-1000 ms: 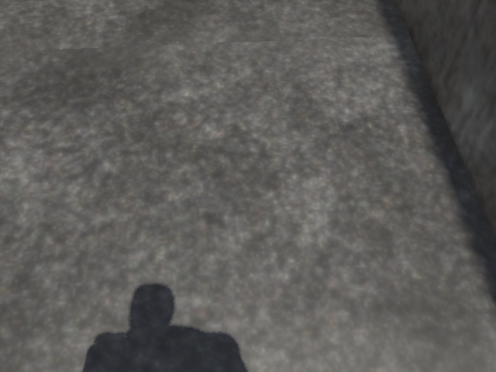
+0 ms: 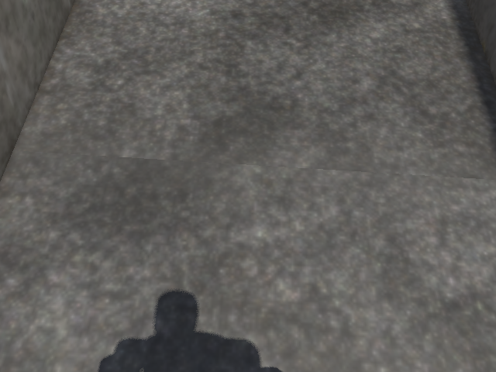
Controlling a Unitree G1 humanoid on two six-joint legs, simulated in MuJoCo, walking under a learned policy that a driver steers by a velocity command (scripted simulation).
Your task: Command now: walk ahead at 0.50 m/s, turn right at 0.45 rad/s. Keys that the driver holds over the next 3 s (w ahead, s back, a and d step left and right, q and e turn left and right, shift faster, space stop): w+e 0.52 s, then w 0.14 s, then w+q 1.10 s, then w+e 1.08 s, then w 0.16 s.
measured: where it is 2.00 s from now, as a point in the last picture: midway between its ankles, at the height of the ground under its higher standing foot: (283, 182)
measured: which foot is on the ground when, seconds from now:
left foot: down 0.00-0.26, up 0.28-0.70, down 0.72-1.00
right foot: up 0.00-0.22, down 0.24-0.76, up 0.78-1.00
